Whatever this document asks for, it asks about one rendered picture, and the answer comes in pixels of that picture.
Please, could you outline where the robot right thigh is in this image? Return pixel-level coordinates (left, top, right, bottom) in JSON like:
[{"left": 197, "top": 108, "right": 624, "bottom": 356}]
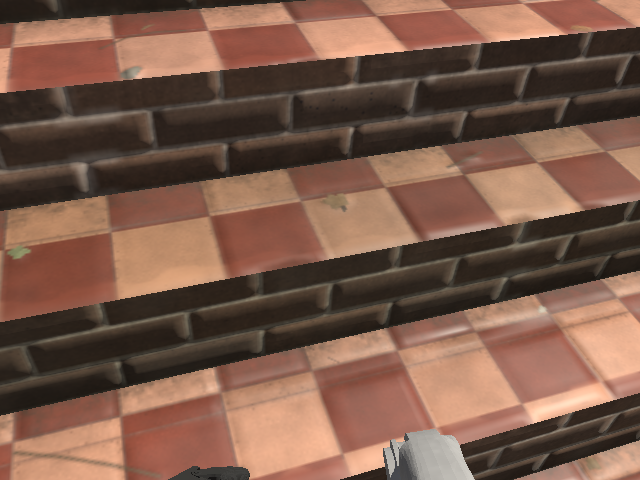
[{"left": 383, "top": 429, "right": 475, "bottom": 480}]

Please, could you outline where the right robot shin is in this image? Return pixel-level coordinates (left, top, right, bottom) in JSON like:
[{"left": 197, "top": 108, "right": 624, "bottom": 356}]
[{"left": 444, "top": 435, "right": 464, "bottom": 458}]

